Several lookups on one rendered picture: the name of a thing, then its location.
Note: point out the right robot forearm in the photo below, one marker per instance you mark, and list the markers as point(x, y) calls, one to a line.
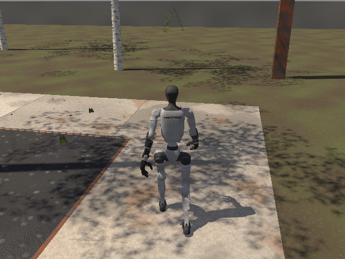
point(195, 138)

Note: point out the left robot hand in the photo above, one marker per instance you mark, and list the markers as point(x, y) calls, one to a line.
point(142, 167)

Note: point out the left robot shin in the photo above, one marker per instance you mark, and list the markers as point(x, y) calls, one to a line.
point(161, 188)

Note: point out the robot shin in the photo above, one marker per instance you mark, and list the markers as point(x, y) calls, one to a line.
point(161, 188)
point(186, 207)

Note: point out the left robot forearm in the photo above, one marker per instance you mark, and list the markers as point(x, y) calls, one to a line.
point(147, 148)

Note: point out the right robot hand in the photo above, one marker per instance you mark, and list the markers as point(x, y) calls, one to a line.
point(190, 143)

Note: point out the robot right upper arm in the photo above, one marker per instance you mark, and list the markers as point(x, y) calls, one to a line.
point(191, 121)

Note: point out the robot left upper arm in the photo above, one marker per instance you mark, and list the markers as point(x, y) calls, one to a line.
point(153, 123)

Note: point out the right robot shin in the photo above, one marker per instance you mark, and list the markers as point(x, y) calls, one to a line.
point(186, 207)

